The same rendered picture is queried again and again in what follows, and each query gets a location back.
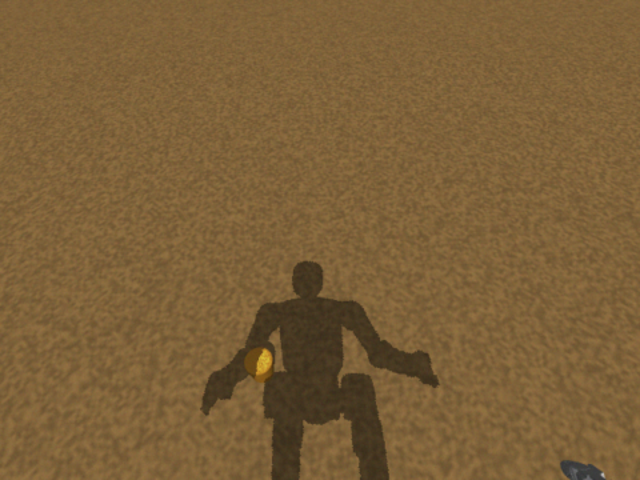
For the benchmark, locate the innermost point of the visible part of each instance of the cup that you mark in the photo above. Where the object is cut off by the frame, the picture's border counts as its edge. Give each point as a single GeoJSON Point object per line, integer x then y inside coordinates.
{"type": "Point", "coordinates": [259, 364]}

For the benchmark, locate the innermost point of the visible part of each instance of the right robot hand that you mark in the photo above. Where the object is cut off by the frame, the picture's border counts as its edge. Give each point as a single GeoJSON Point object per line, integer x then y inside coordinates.
{"type": "Point", "coordinates": [578, 471]}

